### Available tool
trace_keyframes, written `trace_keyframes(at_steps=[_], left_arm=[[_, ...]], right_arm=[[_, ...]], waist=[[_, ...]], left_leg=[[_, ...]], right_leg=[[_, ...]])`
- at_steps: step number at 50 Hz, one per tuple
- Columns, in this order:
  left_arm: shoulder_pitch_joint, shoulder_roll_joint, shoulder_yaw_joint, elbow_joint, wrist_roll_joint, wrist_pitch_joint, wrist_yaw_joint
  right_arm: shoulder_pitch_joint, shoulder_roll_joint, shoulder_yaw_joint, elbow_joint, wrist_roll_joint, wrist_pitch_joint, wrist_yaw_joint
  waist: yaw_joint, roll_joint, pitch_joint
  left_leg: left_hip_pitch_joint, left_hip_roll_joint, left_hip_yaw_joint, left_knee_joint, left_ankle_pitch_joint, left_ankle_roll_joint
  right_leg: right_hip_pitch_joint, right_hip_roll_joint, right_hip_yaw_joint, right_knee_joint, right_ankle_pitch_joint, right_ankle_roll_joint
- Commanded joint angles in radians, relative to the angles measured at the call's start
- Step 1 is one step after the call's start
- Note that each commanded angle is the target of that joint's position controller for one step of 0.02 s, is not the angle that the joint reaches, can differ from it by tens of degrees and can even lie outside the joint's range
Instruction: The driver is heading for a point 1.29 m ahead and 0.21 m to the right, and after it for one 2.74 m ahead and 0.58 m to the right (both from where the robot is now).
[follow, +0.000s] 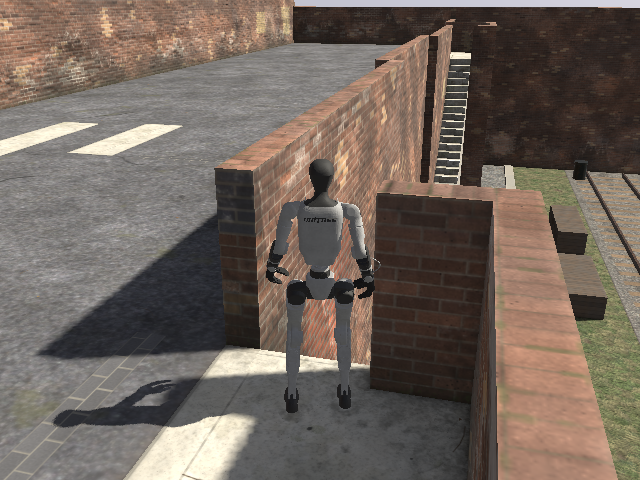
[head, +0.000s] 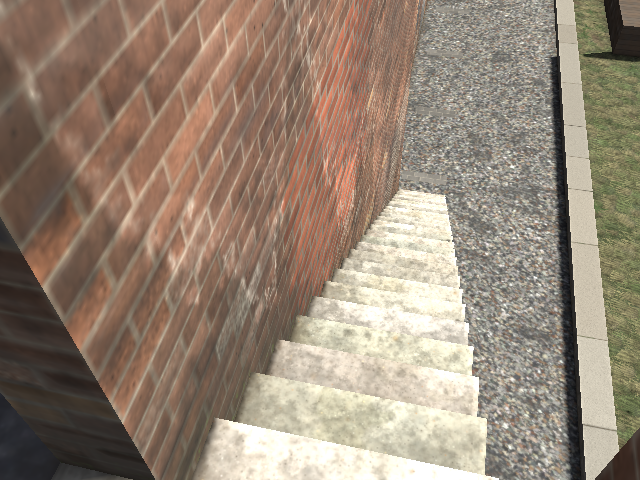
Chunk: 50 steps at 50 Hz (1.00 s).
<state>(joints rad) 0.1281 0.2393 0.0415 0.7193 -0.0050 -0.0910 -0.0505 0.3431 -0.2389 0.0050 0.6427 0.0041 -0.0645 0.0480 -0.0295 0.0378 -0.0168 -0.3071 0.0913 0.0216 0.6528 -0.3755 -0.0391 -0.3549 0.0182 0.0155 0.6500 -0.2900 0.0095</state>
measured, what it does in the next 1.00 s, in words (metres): steps on the spot: left foot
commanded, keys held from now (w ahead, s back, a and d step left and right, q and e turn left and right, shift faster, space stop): e+shift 0.34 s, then shift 0.12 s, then q+shift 0.10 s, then w+q+shift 0.44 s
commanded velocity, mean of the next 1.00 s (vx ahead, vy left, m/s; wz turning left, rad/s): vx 0.24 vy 0.00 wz -0.11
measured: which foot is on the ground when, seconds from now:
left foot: down 0.00-0.20, up 0.22-0.56, down 0.58-1.00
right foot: down 0.00-0.58, up 0.60-1.00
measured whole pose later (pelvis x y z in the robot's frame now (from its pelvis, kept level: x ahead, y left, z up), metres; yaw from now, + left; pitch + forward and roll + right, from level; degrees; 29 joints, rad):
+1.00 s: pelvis -0.04 +0.07 +0.02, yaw -6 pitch +3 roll -2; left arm 0.11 0.27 0.03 0.59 0.02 0.05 0.03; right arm 0.32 -0.24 -0.09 0.65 0.01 0.03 0.01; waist -0.04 -0.02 -0.01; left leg -0.35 -0.19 -0.24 0.41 -0.09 0.08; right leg -0.32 0.07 0.06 0.65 -0.41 0.04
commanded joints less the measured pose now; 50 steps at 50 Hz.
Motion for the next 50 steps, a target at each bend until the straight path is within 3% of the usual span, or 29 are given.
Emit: trace_keyframes(at_steps=[1,2,4,6,7,8,9,10,11,12,13,14,16,17,20,23,27,28,29,30,31,32,33,34,36,39,44,48,50], left_arm=[[-0.080,0.151,0.050,-0.106,0.020,-0.046,0.043],[-0.067,0.158,0.058,-0.103,0.033,-0.049,0.057],[-0.028,0.115,0.041,-0.090,0.041,-0.045,0.048],[-0.042,0.072,0.024,-0.079,0.056,-0.026,0.005],[-0.040,0.051,0.016,-0.065,0.046,-0.019,-0.022],[-0.005,0.066,0.022,-0.047,0.045,-0.013,-0.041],[0.047,0.125,0.048,-0.028,0.044,-0.019,-0.044],[0.126,0.209,0.079,-0.075,0.017,0.037,0.006],[0.270,0.355,0.111,-0.040,0.002,0.074,0.018],[0.343,0.383,0.126,-0.036,-0.013,0.091,0.023],[0.284,0.346,0.117,-0.058,-0.001,0.104,0.038],[0.195,0.305,0.103,-0.081,0.018,0.121,0.053],[0.099,0.211,0.075,-0.102,0.013,0.145,0.098],[0.081,0.168,0.064,-0.112,0.017,0.161,0.103],[0.067,0.172,0.070,-0.138,0.022,0.159,0.108],[0.058,0.147,0.068,-0.155,0.027,0.163,0.103],[0.111,0.094,0.048,-0.114,0.016,0.190,0.101],[0.109,0.067,0.037,-0.105,0.010,0.195,0.100],[0.161,0.022,0.025,-0.092,0.021,0.194,0.095],[0.157,0.006,0.023,-0.121,0.015,0.187,0.098],[0.039,0.091,0.042,-0.184,0.042,0.180,0.101],[0.011,0.114,0.056,-0.188,0.049,0.159,0.108],[0.009,0.117,0.054,-0.173,0.043,0.148,0.102],[0.037,0.119,0.060,-0.154,0.051,0.139,0.085],[0.053,0.068,0.046,-0.156,0.058,0.128,0.064],[0.003,0.039,0.028,-0.196,0.052,0.132,0.074],[-0.105,0.086,0.018,-0.226,0.046,0.120,0.085],[-0.024,0.095,0.010,-0.200,0.024,0.130,0.067],[0.182,0.138,0.020,-0.147,0.019,0.125,0.098]], right_arm=[[0.100,-0.261,-0.117,-0.064,0.001,-0.023,-0.065],[0.117,-0.250,-0.119,-0.056,-0.027,-0.024,-0.083],[-0.048,-0.244,-0.111,-0.057,-0.022,-0.046,-0.112],[-0.135,-0.289,-0.106,-0.048,-0.011,-0.052,-0.120],[-0.133,-0.306,-0.106,-0.045,-0.014,-0.042,-0.125],[-0.128,-0.310,-0.093,-0.040,-0.041,-0.031,-0.122],[-0.082,-0.258,-0.069,-0.026,-0.060,-0.022,-0.117],[-0.004,-0.228,-0.072,-0.022,0.000,0.059,-0.095],[-0.069,-0.156,-0.050,-0.122,0.030,0.101,-0.088],[-0.090,-0.124,-0.029,-0.157,0.018,0.133,-0.095],[-0.093,-0.123,-0.023,-0.153,0.002,0.143,-0.101],[-0.094,-0.115,-0.018,-0.154,-0.006,0.138,-0.107],[-0.099,-0.122,-0.019,-0.165,-0.025,0.139,-0.112],[-0.188,-0.108,-0.023,-0.180,-0.051,0.132,-0.090],[-0.188,-0.041,-0.010,-0.172,-0.048,0.134,-0.076],[-0.209,-0.009,-0.004,-0.164,-0.036,0.141,-0.067],[-0.101,0.025,-0.011,-0.089,0.002,0.127,-0.061],[-0.081,0.041,-0.014,-0.064,-0.010,0.120,-0.064],[-0.089,0.070,-0.003,-0.065,-0.039,0.106,-0.063],[-0.041,-0.034,-0.025,-0.067,-0.057,0.098,-0.061],[0.000,-0.189,-0.079,-0.052,-0.026,0.105,-0.052],[-0.091,-0.161,-0.076,-0.056,-0.004,0.113,-0.058],[-0.137,-0.103,-0.062,-0.070,0.015,0.113,-0.058],[-0.156,-0.111,-0.070,-0.083,0.000,0.107,-0.051],[-0.152,-0.098,-0.076,-0.076,0.002,0.096,-0.057],[-0.102,-0.096,-0.086,-0.075,0.013,0.087,-0.052],[0.044,-0.126,-0.117,-0.051,0.006,0.080,-0.051],[-0.060,-0.130,-0.129,-0.067,0.015,0.076,-0.039],[-0.198,-0.127,-0.137,-0.112,-0.006,0.093,-0.021]], waist=[[-0.065,0.193,-0.018],[-0.090,0.218,0.009],[0.002,0.096,0.096],[0.025,0.018,0.081],[0.020,0.023,0.066],[0.027,0.030,0.040],[0.028,-0.022,0.009],[0.088,-0.017,-0.004],[0.104,-0.246,-0.054],[0.131,-0.227,-0.142],[0.109,-0.169,-0.106],[0.075,-0.185,-0.066],[0.021,-0.222,0.000],[0.036,-0.140,-0.038],[0.011,-0.146,-0.095],[0.027,-0.201,-0.084],[0.060,-0.324,-0.094],[0.042,-0.264,-0.075],[0.052,-0.132,-0.079],[0.043,0.115,-0.047],[-0.014,0.294,0.108],[0.047,0.197,0.200],[0.079,0.097,0.191],[0.093,0.073,0.125],[0.084,0.074,0.048],[0.044,0.082,0.001],[-0.045,0.084,-0.108],[0.034,0.145,-0.062],[0.137,0.172,0.045]], left_leg=[[0.224,0.372,-0.360,-0.279,0.598,0.386],[0.204,0.464,-0.378,-0.323,0.541,0.415],[0.029,0.345,-0.168,-0.378,0.315,0.267],[0.056,0.211,0.027,-0.303,0.188,0.138],[0.042,0.187,0.069,-0.279,0.181,0.136],[0.019,0.209,0.072,-0.243,0.136,0.134],[0.000,0.198,0.073,-0.154,0.008,0.097],[-0.065,0.058,0.228,0.158,0.213,-0.002],[-0.323,-0.051,0.175,0.420,-0.203,-0.051],[-0.420,-0.071,0.004,0.539,-0.322,-0.035],[-0.439,-0.050,-0.057,0.606,-0.255,-0.022],[-0.431,-0.043,-0.063,0.590,-0.180,-0.001],[-0.367,-0.052,-0.081,0.523,-0.063,0.012],[-0.345,-0.072,-0.045,0.609,0.000,0.006],[-0.263,-0.084,-0.030,0.586,0.064,0.022],[-0.179,-0.097,0.000,0.415,0.026,0.047],[0.022,-0.090,0.018,0.055,0.014,0.087],[0.091,-0.107,0.049,-0.090,0.072,0.095],[0.139,-0.099,-0.019,-0.207,0.010,0.087],[0.162,0.083,-0.371,-0.375,-0.418,0.153],[-0.001,0.210,-0.694,-0.636,-0.783,0.213],[-0.103,0.211,-0.749,-0.660,-0.725,0.237],[-0.167,0.168,-0.641,-0.585,-0.541,0.227],[-0.172,0.098,-0.524,-0.529,-0.369,0.203],[-0.120,0.011,-0.413,-0.463,-0.165,0.196],[-0.027,-0.025,-0.432,-0.422,-0.106,0.218],[0.300,0.010,-0.593,-0.404,-0.139,0.236],[0.050,-0.082,-0.542,-0.422,-0.112,0.164],[-0.219,-0.194,-0.433,-0.453,0.019,0.048]], right_leg=[[-0.221,0.025,-0.030,0.268,-0.126,0.017],[-0.265,-0.018,-0.017,0.539,-0.384,0.039],[-0.173,-0.095,-0.017,0.526,-0.338,0.032],[-0.054,-0.100,-0.119,0.085,-0.041,0.050],[0.041,-0.042,-0.190,-0.008,0.017,0.061],[0.136,-0.020,-0.187,-0.067,0.074,0.054],[0.222,0.000,-0.128,-0.121,0.211,0.010],[0.227,-0.104,0.070,-0.118,0.621,-0.037],[0.390,-0.293,0.371,-0.121,1.079,-0.168],[0.441,-0.389,0.528,-0.164,1.066,-0.273],[0.379,-0.362,0.492,-0.180,0.902,-0.277],[0.285,-0.315,0.443,-0.204,0.687,-0.258],[0.089,-0.225,0.401,-0.240,0.388,-0.196],[0.062,-0.230,0.377,-0.227,0.351,-0.212],[-0.032,-0.208,0.357,-0.226,0.263,-0.207],[-0.073,-0.166,0.345,-0.251,0.089,-0.162],[-0.041,-0.162,0.342,-0.290,-0.108,-0.124],[-0.075,-0.147,0.313,-0.260,-0.149,-0.103],[-0.116,-0.098,0.252,-0.167,-0.276,-0.052],[-0.307,0.042,0.083,0.090,-0.372,-0.006],[-0.442,0.068,-0.026,0.263,-0.267,0.031],[-0.403,-0.003,0.042,0.346,-0.120,0.041],[-0.328,-0.021,0.035,0.380,-0.040,0.057],[-0.259,-0.012,0.014,0.437,0.003,0.066],[-0.261,-0.004,-0.006,0.572,0.045,0.071],[-0.326,0.002,0.006,0.616,0.020,0.084],[-0.361,0.019,0.056,0.313,-0.048,0.082],[0.002,0.097,0.027,0.042,-0.164,0.041],[0.361,0.130,-0.087,-0.313,-0.111,-0.019]])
